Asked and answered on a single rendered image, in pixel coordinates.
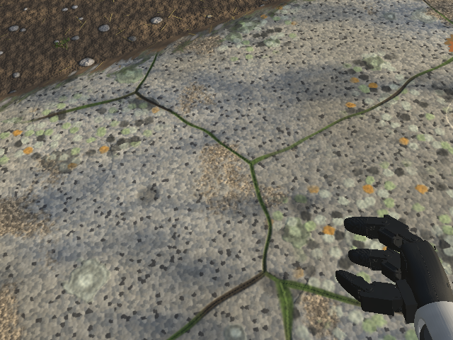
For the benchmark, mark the robot right forearm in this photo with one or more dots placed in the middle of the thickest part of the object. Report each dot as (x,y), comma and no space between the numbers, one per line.
(434,321)

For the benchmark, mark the right robot hand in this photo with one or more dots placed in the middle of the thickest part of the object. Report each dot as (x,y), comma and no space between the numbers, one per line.
(417,271)

